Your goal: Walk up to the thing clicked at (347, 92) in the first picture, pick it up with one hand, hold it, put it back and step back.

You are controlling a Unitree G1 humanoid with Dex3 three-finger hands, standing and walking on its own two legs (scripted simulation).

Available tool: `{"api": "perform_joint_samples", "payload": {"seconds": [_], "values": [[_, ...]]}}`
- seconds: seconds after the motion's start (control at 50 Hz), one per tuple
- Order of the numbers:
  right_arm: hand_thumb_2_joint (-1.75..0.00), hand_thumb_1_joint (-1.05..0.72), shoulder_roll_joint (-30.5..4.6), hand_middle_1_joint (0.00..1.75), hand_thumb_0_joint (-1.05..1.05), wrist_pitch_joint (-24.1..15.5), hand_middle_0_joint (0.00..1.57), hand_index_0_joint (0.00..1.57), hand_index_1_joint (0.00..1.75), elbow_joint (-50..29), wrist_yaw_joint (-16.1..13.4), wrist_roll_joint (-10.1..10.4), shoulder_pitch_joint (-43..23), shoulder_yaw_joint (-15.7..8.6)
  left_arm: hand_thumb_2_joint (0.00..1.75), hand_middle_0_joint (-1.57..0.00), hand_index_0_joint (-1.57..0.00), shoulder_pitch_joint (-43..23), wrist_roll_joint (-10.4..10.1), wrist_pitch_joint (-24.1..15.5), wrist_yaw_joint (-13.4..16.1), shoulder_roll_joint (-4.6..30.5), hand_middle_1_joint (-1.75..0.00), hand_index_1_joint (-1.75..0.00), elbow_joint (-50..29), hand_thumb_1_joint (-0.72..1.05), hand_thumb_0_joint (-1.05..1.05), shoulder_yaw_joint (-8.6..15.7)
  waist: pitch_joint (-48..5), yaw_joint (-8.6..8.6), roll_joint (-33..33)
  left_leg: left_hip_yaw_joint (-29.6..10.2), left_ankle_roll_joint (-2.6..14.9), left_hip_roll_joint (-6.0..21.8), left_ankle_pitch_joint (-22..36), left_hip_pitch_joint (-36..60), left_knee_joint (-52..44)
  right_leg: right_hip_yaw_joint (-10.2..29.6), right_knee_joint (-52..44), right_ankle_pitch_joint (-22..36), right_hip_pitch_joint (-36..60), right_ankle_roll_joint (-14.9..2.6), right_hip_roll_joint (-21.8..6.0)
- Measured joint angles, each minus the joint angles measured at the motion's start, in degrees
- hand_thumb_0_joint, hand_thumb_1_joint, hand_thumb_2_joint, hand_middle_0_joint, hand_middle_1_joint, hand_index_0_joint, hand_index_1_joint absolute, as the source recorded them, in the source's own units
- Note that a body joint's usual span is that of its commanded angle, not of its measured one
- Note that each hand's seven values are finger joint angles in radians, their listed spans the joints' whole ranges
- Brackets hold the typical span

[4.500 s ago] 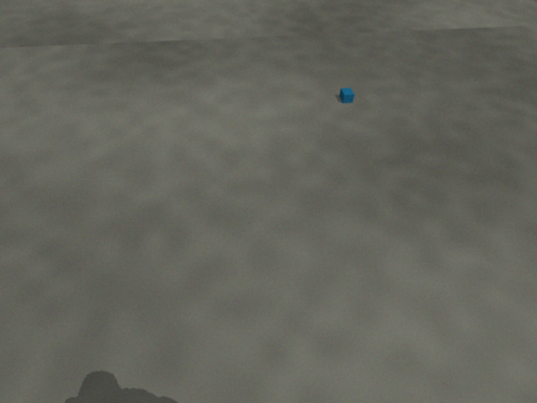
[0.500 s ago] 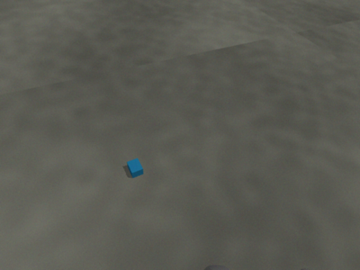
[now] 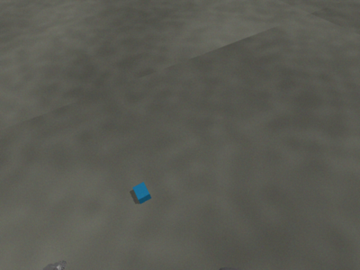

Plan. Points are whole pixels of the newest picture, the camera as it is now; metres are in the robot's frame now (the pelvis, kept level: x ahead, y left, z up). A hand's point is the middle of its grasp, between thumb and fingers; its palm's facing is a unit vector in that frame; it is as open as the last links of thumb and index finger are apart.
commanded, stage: walk up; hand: left
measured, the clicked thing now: (142, 192) +0.63 +0.27 -0.73
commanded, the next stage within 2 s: none
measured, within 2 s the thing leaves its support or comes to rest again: neither
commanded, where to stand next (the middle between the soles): +0.25 +0.02 m, yaw +0 degrees
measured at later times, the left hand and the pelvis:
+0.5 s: hand (60, 268) +0.17 +0.32 -0.16, palm faces -0.04 -0.94 -0.33, open 7.4 cm; pelvis +0.12 +0.05 +0.00, yaw +1 degrees
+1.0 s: hand (84, 236) +0.23 +0.27 -0.14, palm faces -0.05 -0.93 -0.37, open 7.4 cm; pelvis +0.13 +0.02 +0.00, yaw -1 degrees
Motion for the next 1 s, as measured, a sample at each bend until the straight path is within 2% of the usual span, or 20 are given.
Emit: {"api": "perform_joint_samples", "payload": {"seconds": [0.1, 0.2, 0.28, 0.32, 0.34, 0.36, 0.42, 0.48, 0.58, 0.66, 0.72, 0.78, 0.82, 0.84, 0.92, 1.0], "values": [[-0.9, -0.9, -0.93, 0.3, 0.0, -0.01, 0.21, 0.21, 0.3, -0.7, 0.8, 0.11, -2.17, -0.51, 0.89, -0.2, -0.2, 2.38, -0.19, 0.03, 0.35, -0.72, -0.3, -0.3, -0.6, 0.9, 0.0, -0.93, -0.48, 0.67, 1.13, -2.71, -0.64, 2.17, 7.1, -8.31, -1.1, -0.36, -5.15, 0.46, 4.9, 0.09, 0.98], [-0.9, -0.9, -1.07, 0.3, 0.0, 0.32, 0.21, 0.2, 0.3, -0.17, 1.78, -0.7, -2.54, -1.33, 0.89, -0.2, -0.2, 4.44, 0.58, 0.54, -0.03, 0.24, -0.3, -0.3, -0.9, 0.9, 0.0, -0.58, -1.41, 1.03, 0.75, -2.05, -2.46, 4.72, 11.58, -10.78, -12.18, -1.62, -6.55, -1.42, 7.71, -0.13, 1.58], [-0.9, -0.9, -0.79, 0.3, 0.0, -0.01, 0.21, 0.2, 0.3, 0.84, 2.2, -1.08, -2.42, -1.73, 0.89, -0.2, -0.2, 5.84, 0.83, 1.0, -0.42, 1.83, -0.3, -0.3, -1.17, 0.9, 0.01, -0.14, -2.0, 1.91, -0.79, -0.66, -2.54, 4.84, 14.24, -8.03, -21.47, -2.02, -4.12, -4.88, 8.31, 0.64, 1.34], [-0.9, -0.9, -0.81, 0.3, 0.0, -0.77, 0.21, 0.2, 0.3, 0.93, 2.0, -1.24, -1.97, -1.88, 0.89, -0.2, -0.2, 6.49, 0.88, 1.55, -0.43, 2.66, -0.3, -0.3, -0.85, 0.9, 0.01, -0.09, -2.61, 1.77, -1.67, 0.19, -2.09, 4.09, 15.99, -5.04, -25.49, -2.18, -0.74, -7.91, 7.82, 1.23, 0.71], [-0.9, -0.9, -0.43, 0.3, 0.0, -1.27, 0.21, 0.2, 0.3, 1.1, 1.65, -1.32, -2.07, -2.0, 0.89, -0.2, -0.2, 6.54, 0.93, 1.92, -0.27, 3.24, -0.3, -0.3, -0.54, 0.9, 0.01, 0.01, -2.47, 1.56, -3.17, 0.82, -1.95, 2.95, 17.44, -4.45, -25.41, -1.78, 2.22, -10.06, 7.18, 0.98, -0.57], [-0.9, -0.9, -0.01, 0.3, 0.0, -1.71, 0.21, 0.21, 0.3, 1.01, 1.28, -1.49, -2.24, -2.01, 0.89, -0.2, -0.2, 6.46, 0.87, 2.36, 0.01, 3.57, -0.3, -0.3, -0.06, 0.9, 0.01, 0.14, -2.18, 1.56, -4.78, 1.88, -1.67, 1.9, 16.46, -4.24, -24.12, -0.61, 6.45, -11.61, 5.84, 0.04, -1.7], [-0.9, -0.9, 0.83, 0.3, 0.0, -2.12, 0.21, 0.21, 0.3, -0.06, 0.44, -1.02, -2.68, -1.38, 0.89, -0.2, -0.2, 5.96, 0.55, 3.73, 1.08, 3.13, -0.3, -0.3, 1.53, 0.9, 0.01, -0.33, -1.69, 0.63, -5.37, 2.62, -0.93, 1.96, 13.84, -3.35, -22.64, 2.61, 19.97, -15.47, -0.08, -0.89, 1.06], [-0.9, -0.9, 2.22, 0.3, 0.0, -2.29, 0.21, 0.21, 0.3, -0.89, -0.34, -0.59, -2.81, -0.47, 0.89, -0.2, -0.2, 4.84, 0.2, 4.13, 1.4, 3.36, -0.3, -0.3, 2.13, 0.9, 0.01, -0.67, -0.36, 0.09, -6.23, 3.06, -0.68, 1.77, 14.59, -0.46, -25.97, 4.16, 25.42, -14.44, -4.68, -1.0, 2.2], [-0.9, -0.9, 2.97, 0.3, 0.0, -2.05, 0.21, 0.21, 0.3, -1.09, -1.4, -0.21, -3.16, 0.74, 0.89, -0.2, -0.2, 2.97, -0.2, 4.69, 1.61, 3.14, -0.3, -0.3, 2.53, 0.9, 0.01, -0.68, 1.19, 0.16, -6.43, 3.97, -0.54, 1.31, 14.91, 2.23, -28.63, 5.62, 21.43, -9.93, -8.04, 0.28, 0.83], [-0.9, -0.9, 2.7, 0.3, 0.0, -1.04, 0.21, 0.21, 0.3, -0.73, -1.72, -0.32, -4.89, 1.12, 0.89, -0.2, -0.2, 1.6, -0.24, 5.15, 1.75, 2.42, -0.3, -0.3, 3.92, 0.9, 0.01, -0.64, 1.63, 0.38, -5.37, 4.86, -0.87, 1.59, 13.1, 1.76, -26.19, 4.41, 13.07, -6.85, -6.16, 0.85, -0.76], [-0.9, -0.9, 2.31, 0.3, 0.0, -0.06, 0.21, 0.21, 0.3, -0.44, -1.69, -0.01, -6.52, 1.27, 0.89, -0.2, -0.2, 0.76, -0.13, 4.99, 1.94, 1.92, -0.3, -0.3, 5.07, 0.9, 0.0, -0.61, 1.46, 0.44, -3.97, 5.01, -1.54, 2.33, 10.66, -0.11, -21.79, 3.02, 6.57, -4.25, -2.11, 0.67, -0.54], [-0.9, -0.9, 1.74, 0.3, 0.0, 1.22, 0.21, 0.21, 0.3, 0.98, -1.87, 0.67, -8.83, 1.25, 0.89, -0.2, -0.2, -0.63, 0.56, 4.44, 2.25, 0.18, -0.3, -0.3, 6.56, 0.91, 0.0, -0.7, 1.77, 0.39, -0.25, 3.53, -2.34, 4.49, 8.79, -1.27, -18.38, 1.59, 4.64, -3.58, -0.31, 1.98, 1.51], [-0.9, -0.9, 2.22, 0.3, 0.0, 1.63, 0.21, 0.21, 0.3, 2.01, -1.99, 0.84, -9.62, 1.45, 0.89, -0.2, -0.2, -1.4, 0.67, 4.28, 2.03, -0.31, -0.3, -0.3, 6.94, 0.9, 0.01, -1.38, 1.12, 0.57, -0.4, 2.67, -1.97, 2.84, 5.06, -1.21, -18.64, 1.85, 5.14, -3.76, -0.82, 1.75, 0.8], [-0.9, -0.9, 2.38, 0.3, 0.0, 1.6, 0.21, 0.21, 0.3, 2.63, -1.9, 0.85, -9.95, 1.59, 0.89, -0.2, -0.2, -1.92, 0.68, 4.36, 1.94, -0.53, -0.3, -0.3, 7.13, 0.9, 0.01, -1.64, 0.86, 0.74, -0.68, 2.7, -1.8, 2.1, 5.06, -0.79, -19.72, 2.2, 5.16, -3.7, -1.01, 1.69, 0.37], [-0.9, -0.9, 2.31, 0.3, 0.0, 1.49, 0.21, 0.21, 0.3, 5.62, -1.27, 0.85, -10.99, 1.86, 0.89, -0.2, -0.2, -4.2, 0.56, 4.36, 1.79, -1.66, -0.3, -0.3, 8.04, 0.9, 0.01, -2.42, 0.28, 0.4, -0.21, 2.67, -2.61, 1.79, 13.36, 1.18, -25.22, 2.07, 3.02, -2.43, -0.12, 1.93, 0.19], [-0.9, -0.9, 2.52, 0.3, 0.0, 1.67, 0.21, 0.21, 0.3, 8.78, -0.79, 0.18, -10.45, 2.21, 0.89, -0.2, -0.2, -6.0, 0.49, 4.56, 1.48, -2.18, -0.3, -0.3, 9.17, 0.9, 0.01, -2.57, -1.42, 0.18, -0.96, 2.6, -2.8, 1.63, 14.1, 2.76, -28.65, 1.93, -0.39, -0.97, 1.43, 1.83, 0.24]]}}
